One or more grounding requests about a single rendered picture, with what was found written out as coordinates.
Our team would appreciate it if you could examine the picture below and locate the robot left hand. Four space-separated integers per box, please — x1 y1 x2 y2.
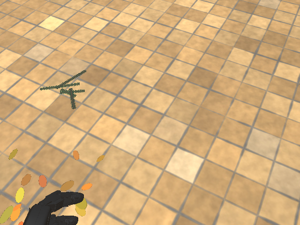
23 190 84 225

